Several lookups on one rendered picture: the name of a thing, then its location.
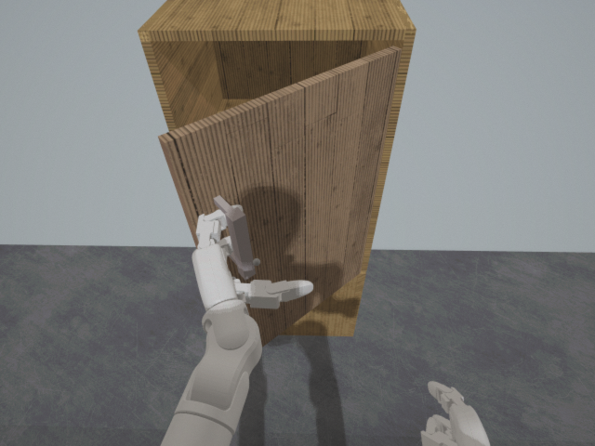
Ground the robot left forearm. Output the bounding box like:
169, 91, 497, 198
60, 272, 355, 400
161, 299, 262, 446

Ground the robot right hand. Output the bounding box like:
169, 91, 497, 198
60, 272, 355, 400
421, 381, 490, 446

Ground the robot left hand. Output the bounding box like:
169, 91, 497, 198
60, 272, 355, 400
192, 204, 313, 311

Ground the handle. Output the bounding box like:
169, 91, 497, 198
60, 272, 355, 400
213, 195, 256, 280

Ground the cupboard door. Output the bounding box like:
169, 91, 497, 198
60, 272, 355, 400
158, 46, 402, 347

